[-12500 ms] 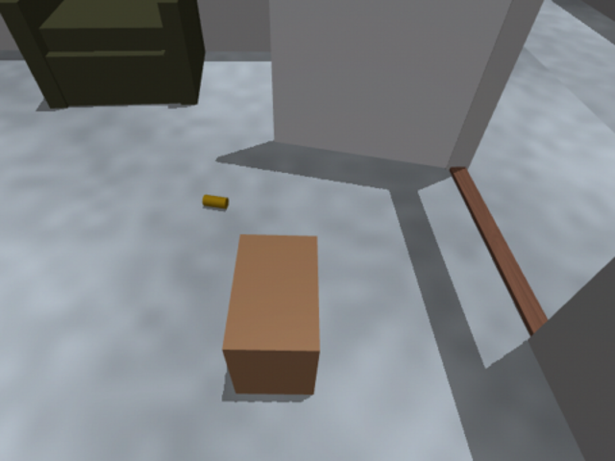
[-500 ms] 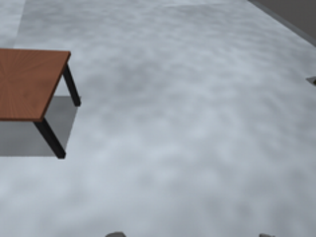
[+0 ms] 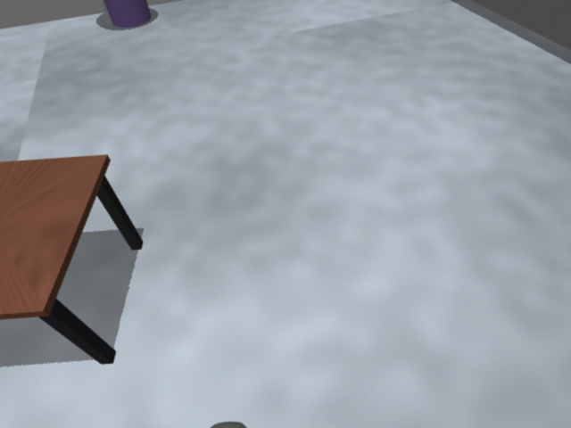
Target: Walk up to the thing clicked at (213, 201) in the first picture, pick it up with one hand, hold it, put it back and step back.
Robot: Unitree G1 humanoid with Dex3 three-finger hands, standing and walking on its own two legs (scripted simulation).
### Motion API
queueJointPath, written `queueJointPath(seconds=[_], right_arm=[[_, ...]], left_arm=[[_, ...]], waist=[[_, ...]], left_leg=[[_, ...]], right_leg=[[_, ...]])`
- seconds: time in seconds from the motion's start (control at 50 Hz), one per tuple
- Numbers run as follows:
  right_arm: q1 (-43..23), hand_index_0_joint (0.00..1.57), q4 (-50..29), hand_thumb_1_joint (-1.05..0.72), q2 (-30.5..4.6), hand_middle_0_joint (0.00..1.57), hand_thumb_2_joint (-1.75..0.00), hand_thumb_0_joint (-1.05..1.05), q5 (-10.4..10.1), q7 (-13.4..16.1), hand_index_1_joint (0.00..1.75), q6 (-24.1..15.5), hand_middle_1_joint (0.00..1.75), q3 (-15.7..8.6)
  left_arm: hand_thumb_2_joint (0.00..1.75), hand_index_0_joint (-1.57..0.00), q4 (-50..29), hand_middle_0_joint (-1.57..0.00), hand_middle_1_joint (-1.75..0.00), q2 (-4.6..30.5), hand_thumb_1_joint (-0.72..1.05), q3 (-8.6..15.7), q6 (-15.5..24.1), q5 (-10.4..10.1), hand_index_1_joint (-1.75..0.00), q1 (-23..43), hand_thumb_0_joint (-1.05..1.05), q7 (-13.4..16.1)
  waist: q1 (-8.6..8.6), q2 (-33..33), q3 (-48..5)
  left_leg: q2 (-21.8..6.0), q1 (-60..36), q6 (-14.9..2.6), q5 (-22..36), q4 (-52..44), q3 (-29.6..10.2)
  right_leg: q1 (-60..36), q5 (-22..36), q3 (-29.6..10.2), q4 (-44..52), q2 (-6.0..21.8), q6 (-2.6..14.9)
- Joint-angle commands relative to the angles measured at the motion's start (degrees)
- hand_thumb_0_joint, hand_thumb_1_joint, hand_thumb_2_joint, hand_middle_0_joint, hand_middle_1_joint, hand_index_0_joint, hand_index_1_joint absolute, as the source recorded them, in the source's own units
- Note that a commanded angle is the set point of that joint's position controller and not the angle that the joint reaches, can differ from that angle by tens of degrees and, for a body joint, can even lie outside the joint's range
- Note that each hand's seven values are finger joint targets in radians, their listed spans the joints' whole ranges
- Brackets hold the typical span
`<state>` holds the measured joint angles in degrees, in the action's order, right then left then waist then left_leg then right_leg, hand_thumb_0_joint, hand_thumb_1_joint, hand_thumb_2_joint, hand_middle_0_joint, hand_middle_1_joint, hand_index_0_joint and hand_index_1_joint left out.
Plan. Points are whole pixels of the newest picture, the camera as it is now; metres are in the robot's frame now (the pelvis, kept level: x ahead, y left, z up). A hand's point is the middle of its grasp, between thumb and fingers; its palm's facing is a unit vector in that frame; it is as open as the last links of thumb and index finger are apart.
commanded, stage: walk up
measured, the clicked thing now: out of the picture +0.24 -1.13 -0.74
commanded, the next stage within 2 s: stand in 1.68 s
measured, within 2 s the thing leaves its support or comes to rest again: neither
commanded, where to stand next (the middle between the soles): +0.36 +0.03 m, yaw -1 degrees
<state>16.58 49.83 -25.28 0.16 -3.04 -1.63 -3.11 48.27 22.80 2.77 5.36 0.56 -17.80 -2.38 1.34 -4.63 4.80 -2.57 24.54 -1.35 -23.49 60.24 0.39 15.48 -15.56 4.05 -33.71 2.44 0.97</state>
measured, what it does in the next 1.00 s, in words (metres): walks ahead: left foot, then right foot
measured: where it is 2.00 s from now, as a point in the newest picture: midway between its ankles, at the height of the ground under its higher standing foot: (285, 402)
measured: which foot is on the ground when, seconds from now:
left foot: up 0.00-0.18, down 0.20-0.64, up 0.66-0.92, down 0.94-1.00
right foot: down 0.00-0.22, up 0.24-0.60, down 0.62-1.00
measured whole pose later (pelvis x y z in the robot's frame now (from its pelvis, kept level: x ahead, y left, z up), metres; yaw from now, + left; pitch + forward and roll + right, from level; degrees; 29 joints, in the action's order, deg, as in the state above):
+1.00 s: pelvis +0.29 +0.05 -0.01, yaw -1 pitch -3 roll +0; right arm 12.8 53.2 -22.4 0.7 -0.7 -1.6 -1.7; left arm 52.3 22.9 0.7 0.2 -0.3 -11.4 0.0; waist 0.8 0.4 5.8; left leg -1.7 21.1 -0.4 -15.5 40.1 2.4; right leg 19.5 -24.3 0.5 -43.9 3.4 0.3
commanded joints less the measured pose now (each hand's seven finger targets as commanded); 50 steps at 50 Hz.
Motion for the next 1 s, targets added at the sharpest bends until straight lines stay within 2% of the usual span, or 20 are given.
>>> queueJointPath(seconds=[0.0,0.1,0.16,0.18,0.2,0.22,0.32,0.42,0.56,0.58,0.6,0.62,0.64,0.66,0.74,0.84,0.88,0.92,0.94,0.98], right_arm=[[1.46,0.2,-4.58,-0.9,-9.14,0.2,-0.9,0.0,0.42,-0.75,0.3,-1.52,0.3,-3.32],[-2.54,0.2,-6.08,-0.9,-8.57,0.2,-0.9,0.0,0.61,-1.47,0.3,-2.35,0.3,-3.79],[7.05,0.2,-2.84,-0.9,-10.73,0.2,-0.9,0.0,1.02,-0.62,0.3,-3.13,0.3,-5.29],[11.64,0.2,-1.86,-0.9,-14.44,0.2,-0.9,0.0,1.36,0.05,0.3,-3.51,0.3,-6.49],[12.13,0.2,-3.77,-0.9,-18.85,0.2,-0.9,0.0,1.53,0.53,0.3,-3.81,0.3,-7.22],[9.49,0.2,-4.61,-0.9,-19.92,0.2,-0.9,0.0,-0.47,0.52,0.3,-3.52,0.3,-7.4],[2.51,0.2,-5.71,-0.9,-12.33,0.2,-0.9,0.0,-0.32,1.28,0.3,-4.25,0.3,-4.24],[3.79,0.2,-6.76,-0.9,-13.65,0.2,-0.9,0.0,0.26,1.25,0.3,-4.26,0.3,-4.42],[1.26,0.2,-8.17,-0.9,-12.61,0.2,-0.9,0.0,-0.06,1.11,0.3,-2.57,0.3,-3.81],[2.27,0.2,-8.41,-0.9,-9.98,0.2,-0.9,0.0,-0.22,1.23,0.3,-2.43,0.3,-2.71],[4.24,0.2,-8.61,-0.9,-6.72,0.2,-0.9,0.0,-0.63,1.41,0.3,-2.54,0.3,-1.49],[5.5,0.2,-9.38,-0.9,-4.1,0.2,-0.9,0.0,-0.31,1.46,0.3,-2.35,0.3,-0.43],[5.42,0.2,-7.47,-0.9,-9.88,0.2,-0.9,0.0,-0.02,2.37,0.3,-1.33,0.3,-2.23],[4.8,0.2,-6.47,-0.9,-11.03,0.2,-0.9,0.0,-0.05,2.7,0.3,-1.07,0.3,-2.55],[7.19,0.2,-2.94,-0.9,-9.62,0.2,-0.9,0.0,-0.15,2.06,0.3,-0.7,0.3,-2.39],[4.42,0.2,-0.34,-0.9,-6.75,0.2,-0.9,0.0,-0.01,2.48,0.3,-0.57,0.3,-1.74],[4.05,0.2,1.09,-0.9,-7.63,0.2,-0.9,0.0,0.25,3.09,0.3,-1.01,0.3,-2.2],[0.24,0.2,0.06,-0.9,-12.64,0.2,-0.9,0.0,1.24,3.5,0.3,-1.71,0.3,-2.71],[-3.38,0.2,-0.79,-0.9,-15.89,0.2,-0.9,0.0,0.27,3.41,0.3,-1.67,0.3,-2.97],[-8.32,0.2,-0.44,-0.9,-12.96,0.2,-0.9,0.0,0.42,3.46,0.3,-1.35,0.3,-1.92]], left_arm=[[0.9,-0.2,-4.1,-0.2,-0.3,17.01,0.9,5.01,1.03,-0.15,-0.3,-2.07,0.0,1.0],[0.9,-0.2,-5.24,-0.2,-0.3,17.99,0.9,4.73,0.93,0.05,-0.3,-1.2,0.0,0.68],[0.9,-0.2,-5.7,-0.2,-0.3,15.09,0.9,3.39,0.37,0.22,-0.3,0.06,0.0,0.73],[0.9,-0.2,-5.75,-0.2,-0.3,11.54,0.9,2.1,0.23,-0.09,-0.3,-2.58,0.0,0.73],[0.9,-0.2,-6.03,-0.2,-0.3,8.81,0.9,1.44,-0.15,-0.66,-0.3,-4.04,0.0,0.82],[0.9,-0.2,-4.64,-0.2,-0.3,15.63,0.9,2.9,-0.68,-0.19,-0.3,-2.03,0.0,1.82],[0.9,-0.2,0.05,-0.2,-0.3,13.83,0.9,3.06,-1.08,-0.61,-0.3,-6.62,0.0,0.68],[0.9,-0.2,-2.48,-0.2,-0.3,12.06,0.9,3.09,-1.53,0.22,-0.3,0.09,0.0,-0.61],[0.9,-0.2,-0.82,-0.2,-0.3,10.48,0.9,3.51,-0.38,0.28,-0.3,-1.81,0.0,-0.02],[0.9,-0.2,-0.17,-0.2,-0.3,12.08,0.9,4.03,0.05,0.41,-0.3,-3.55,0.0,0.56],[0.9,-0.2,0.02,-0.2,-0.3,14.96,0.9,5.06,0.52,0.74,-0.3,-7.33,0.0,1.24],[0.9,-0.2,-1.43,-0.2,-0.3,19.17,0.9,5.73,0.9,0.57,-0.3,-8.43,0.0,1.85],[0.9,-0.2,-1.72,-0.2,-0.3,20.43,0.9,5.63,0.41,-0.33,-0.3,-5.81,0.0,1.73],[0.9,-0.2,-2.35,-0.2,-0.3,19.35,0.9,5.34,0.18,-0.87,-0.3,-4.47,0.0,1.84],[0.9,-0.2,-3.42,-0.2,-0.3,15.95,0.9,3.59,-0.32,-0.25,-0.3,1.3,0.0,2.39],[0.9,-0.2,-3.13,-0.2,-0.3,14.38,0.9,2.4,-1.49,0.05,-0.3,5.95,0.0,2.73],[0.9,-0.2,-2.86,-0.2,-0.3,12.65,0.9,1.37,-2.61,-0.73,-0.3,7.93,0.0,2.68],[0.9,-0.2,-2.34,-0.2,-0.3,8.16,0.9,0.0,-3.87,-1.59,-0.3,7.13,0.0,2.53],[0.9,-0.2,0.05,-0.2,-0.3,10.75,0.9,0.71,-4.78,-1.72,-0.3,5.08,0.0,3.04],[0.9,-0.2,2.99,-0.2,-0.3,11.6,0.9,1.18,-5.05,-1.27,-0.3,4.72,0.0,2.96]], waist=[[0.4,15.04,-0.91],[0.2,13.09,-2.08],[-6.26,4.07,-6.69],[-8.1,-7.73,-9.28],[-7.17,-14.25,-7.35],[-6.84,-5.86,-5.44],[-1.48,-3.56,-1.35],[-3.2,-4.17,0.45],[0.17,0.42,-3.02],[1.12,4.48,-5.08],[3.14,13.62,-8.55],[2.52,21.1,-9.18],[2.26,15.06,-7.34],[1.86,12.4,-5.06],[-1.22,14.85,-4.01],[-1.83,15.08,-6.08],[-3.2,10.92,-6.12],[-1.49,-2.04,-5.15],[-1.27,-5.31,-4.81],[0.44,-2.31,-2.78]], left_leg=[[-2.61,5.61,1.05,3.46,-10.42,0.23],[-1.49,-2.74,0.6,9.74,-22.64,3.1],[1.36,-22.71,-0.77,11.43,-27.91,4.85],[-4.57,-29.53,-3.74,-0.66,-34.71,-5.71],[-19.51,-30.22,-8.42,-12.66,-46.29,-34.74],[-23.01,-23.01,-13.14,-15.35,-47.86,-39.11],[-13.6,-14.78,-9.54,13.14,-44.51,-11.16],[-13.69,-14.09,-12.42,13.21,-45.87,-7.48],[-10.72,-8.0,-8.51,17.83,-32.85,-2.22],[-7.4,-5.75,-6.28,20.76,-25.4,0.69],[-3.41,-1.49,-3.68,15.34,-12.47,3.79],[2.9,8.68,-0.87,-6.25,-1.64,3.88],[1.34,9.83,-1.01,-10.93,2.88,-0.63],[-0.03,10.65,-0.84,-10.55,4.47,-3.08],[-1.43,3.72,0.09,-2.36,-3.62,-1.55],[0.23,-8.31,0.99,7.13,-20.15,2.74],[1.41,-16.38,0.28,15.6,-26.92,2.72],[-11.38,-12.08,-3.63,11.54,-38.3,-16.81],[-17.94,-4.42,-9.83,4.12,-42.67,-24.62],[-14.75,-1.18,-9.63,1.54,-41.46,-19.92]], right_leg=[[-3.48,3.37,-12.19,17.04,12.11,12.63],[-0.96,1.2,-9.36,14.63,11.94,10.99],[7.63,6.41,-4.99,-1.56,8.88,7.38],[14.06,4.77,-0.22,-19.0,3.55,4.96],[26.43,-12.94,-1.9,-29.95,-5.17,1.92],[24.54,-15.43,-8.21,-34.79,-1.51,2.72],[17.22,-3.15,-7.88,-26.96,2.93,1.02],[15.52,-1.32,-3.89,-14.67,3.7,-0.56],[-3.92,7.37,0.33,2.56,-1.51,0.59],[-10.62,6.73,-0.32,5.39,-2.57,1.66],[-16.66,5.06,-10.43,10.16,4.88,3.93],[-20.97,6.39,-32.19,14.93,18.73,8.95],[-16.22,2.42,-37.29,15.42,22.46,15.75],[-13.55,3.99,-34.07,14.98,21.56,16.94],[-4.2,12.99,-15.26,12.52,12.57,12.09],[3.4,21.51,-8.47,5.32,10.91,10.35],[10.39,12.75,-8.11,0.75,9.39,7.46],[12.24,-4.07,-4.39,-7.12,1.37,1.49],[6.15,-15.12,-3.85,-12.31,-1.36,0.74],[3.16,-14.56,-5.68,-12.86,0.34,1.14]])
